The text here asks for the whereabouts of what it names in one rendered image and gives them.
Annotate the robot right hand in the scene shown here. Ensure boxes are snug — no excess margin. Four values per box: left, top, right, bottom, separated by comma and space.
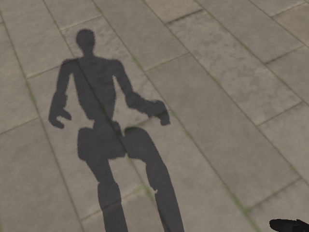
269, 218, 309, 232

